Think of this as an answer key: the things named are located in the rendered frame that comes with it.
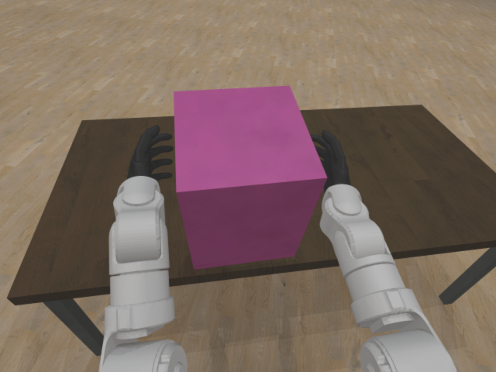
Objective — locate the right robot upper arm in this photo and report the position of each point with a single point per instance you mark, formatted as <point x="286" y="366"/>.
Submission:
<point x="415" y="350"/>

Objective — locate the left robot forearm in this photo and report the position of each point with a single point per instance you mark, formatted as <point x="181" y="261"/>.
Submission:
<point x="140" y="300"/>

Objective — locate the carton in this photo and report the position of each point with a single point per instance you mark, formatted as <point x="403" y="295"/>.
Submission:
<point x="248" y="176"/>

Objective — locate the table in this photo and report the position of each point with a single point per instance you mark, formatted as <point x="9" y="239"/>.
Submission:
<point x="425" y="189"/>

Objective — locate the right robot hand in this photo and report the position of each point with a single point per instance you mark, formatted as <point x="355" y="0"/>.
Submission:
<point x="334" y="163"/>

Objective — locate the right robot forearm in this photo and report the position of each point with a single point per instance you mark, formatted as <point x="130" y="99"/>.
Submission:
<point x="380" y="300"/>

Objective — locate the left robot hand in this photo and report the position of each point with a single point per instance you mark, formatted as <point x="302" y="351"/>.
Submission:
<point x="141" y="164"/>

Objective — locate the left robot upper arm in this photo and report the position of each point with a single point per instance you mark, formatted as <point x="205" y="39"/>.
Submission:
<point x="151" y="356"/>

